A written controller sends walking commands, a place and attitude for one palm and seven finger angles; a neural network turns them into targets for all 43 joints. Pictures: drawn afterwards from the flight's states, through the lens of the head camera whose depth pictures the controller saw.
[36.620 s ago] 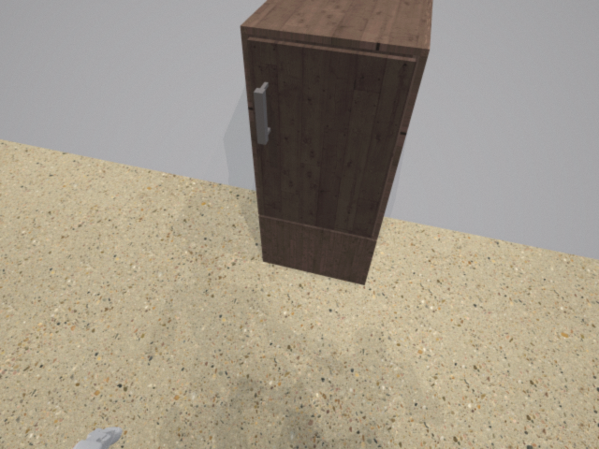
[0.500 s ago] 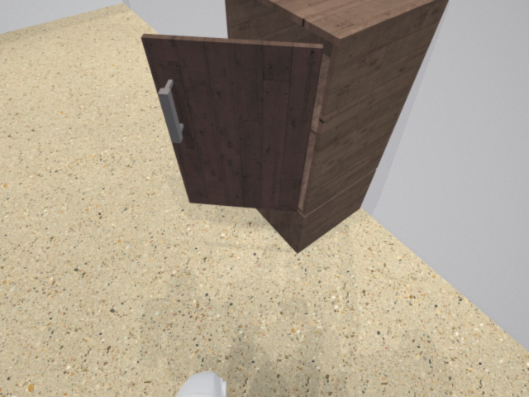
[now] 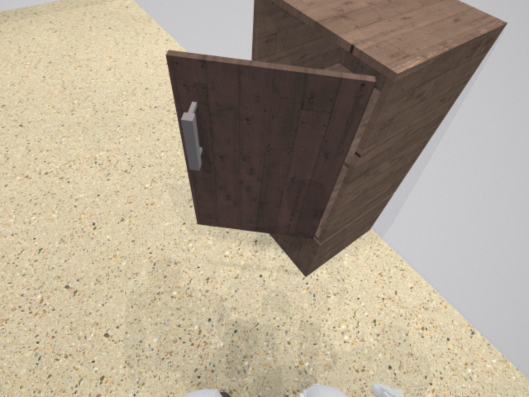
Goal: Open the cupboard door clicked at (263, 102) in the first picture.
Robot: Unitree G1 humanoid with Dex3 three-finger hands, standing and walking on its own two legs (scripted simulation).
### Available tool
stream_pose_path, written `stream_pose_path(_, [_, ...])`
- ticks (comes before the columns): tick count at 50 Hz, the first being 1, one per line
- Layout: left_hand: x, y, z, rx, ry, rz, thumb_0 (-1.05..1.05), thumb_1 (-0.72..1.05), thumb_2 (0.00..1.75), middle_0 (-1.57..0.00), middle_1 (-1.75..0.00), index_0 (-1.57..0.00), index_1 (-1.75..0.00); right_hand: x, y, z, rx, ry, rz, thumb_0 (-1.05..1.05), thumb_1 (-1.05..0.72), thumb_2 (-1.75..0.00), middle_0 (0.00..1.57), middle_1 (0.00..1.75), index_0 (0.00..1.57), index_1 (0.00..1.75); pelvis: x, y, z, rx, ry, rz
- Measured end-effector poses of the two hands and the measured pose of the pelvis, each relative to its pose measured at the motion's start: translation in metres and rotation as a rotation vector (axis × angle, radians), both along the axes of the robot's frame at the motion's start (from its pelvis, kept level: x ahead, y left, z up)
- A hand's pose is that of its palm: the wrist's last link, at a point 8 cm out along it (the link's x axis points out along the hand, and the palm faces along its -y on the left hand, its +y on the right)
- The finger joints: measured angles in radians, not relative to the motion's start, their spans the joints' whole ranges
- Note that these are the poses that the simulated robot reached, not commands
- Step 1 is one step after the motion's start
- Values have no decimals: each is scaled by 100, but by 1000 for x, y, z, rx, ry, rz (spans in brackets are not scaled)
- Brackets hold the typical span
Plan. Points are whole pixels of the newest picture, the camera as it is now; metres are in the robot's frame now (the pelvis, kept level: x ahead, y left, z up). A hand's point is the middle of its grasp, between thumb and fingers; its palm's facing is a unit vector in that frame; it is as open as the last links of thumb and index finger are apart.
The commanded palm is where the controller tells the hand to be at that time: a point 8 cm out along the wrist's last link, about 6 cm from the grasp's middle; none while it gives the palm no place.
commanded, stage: come to a stop and stand still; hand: left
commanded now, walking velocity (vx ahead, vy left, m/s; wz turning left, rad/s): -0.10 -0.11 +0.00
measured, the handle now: (194, 137) +0.60 +0.21 -0.03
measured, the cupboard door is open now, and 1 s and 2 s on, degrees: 47 47 47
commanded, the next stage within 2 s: look again from close up in 0.78 s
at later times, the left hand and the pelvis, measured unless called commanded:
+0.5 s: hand out of the picture +0.05 +0.10 -0.17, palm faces +0.00 -0.98 -0.21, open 7.3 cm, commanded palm none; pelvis -0.01 -0.08 +0.00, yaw +1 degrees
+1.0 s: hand out of the picture -0.03 +0.07 -0.18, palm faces +0.04 -0.98 -0.18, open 7.4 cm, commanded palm none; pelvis -0.02 -0.09 +0.00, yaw +2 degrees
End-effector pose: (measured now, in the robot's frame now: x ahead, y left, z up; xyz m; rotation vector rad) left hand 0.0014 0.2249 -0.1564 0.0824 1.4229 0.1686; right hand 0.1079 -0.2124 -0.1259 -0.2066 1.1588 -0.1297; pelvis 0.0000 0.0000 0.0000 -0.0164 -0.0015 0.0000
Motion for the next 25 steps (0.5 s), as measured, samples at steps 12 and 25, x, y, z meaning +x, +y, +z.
stream_pose_path(12, [82,-10,24,106,-211,-114,0,91,90,-20,-30,-19,-30,-93,-82,-10,-42,173,-118,0,-92,-89,20,30,21,30,-11,-40,-2,0,24,-5])
stream_pose_path(25, [44,-80,15,59,-168,-95,0,93,90,-21,-30,-20,-30,-145,-104,-24,35,291,-144,1,-91,-89,20,30,20,30,-12,-83,-4,9,-6,15])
